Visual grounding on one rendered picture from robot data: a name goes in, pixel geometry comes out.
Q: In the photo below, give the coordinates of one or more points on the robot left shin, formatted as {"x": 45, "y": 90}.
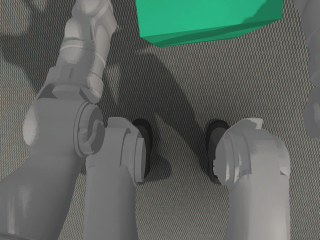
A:
{"x": 113, "y": 122}

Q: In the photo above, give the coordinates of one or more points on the right robot thigh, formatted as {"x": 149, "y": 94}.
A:
{"x": 259, "y": 204}

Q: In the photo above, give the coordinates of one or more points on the right robot forearm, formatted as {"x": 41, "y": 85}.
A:
{"x": 310, "y": 24}

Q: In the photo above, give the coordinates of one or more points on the left robot forearm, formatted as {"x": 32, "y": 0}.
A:
{"x": 83, "y": 54}

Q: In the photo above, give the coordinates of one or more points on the carton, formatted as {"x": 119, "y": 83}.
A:
{"x": 167, "y": 23}

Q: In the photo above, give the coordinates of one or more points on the right robot upper arm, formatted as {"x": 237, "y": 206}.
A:
{"x": 311, "y": 114}

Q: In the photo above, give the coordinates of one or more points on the left robot upper arm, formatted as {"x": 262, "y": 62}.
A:
{"x": 35, "y": 198}

